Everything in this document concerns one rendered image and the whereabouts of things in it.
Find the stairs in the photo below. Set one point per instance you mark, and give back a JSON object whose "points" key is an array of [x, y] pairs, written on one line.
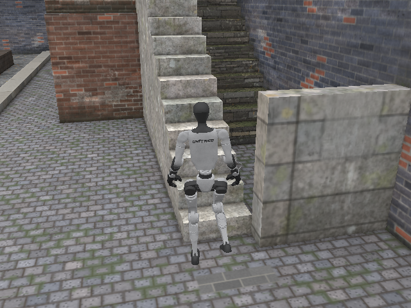
{"points": [[175, 75]]}

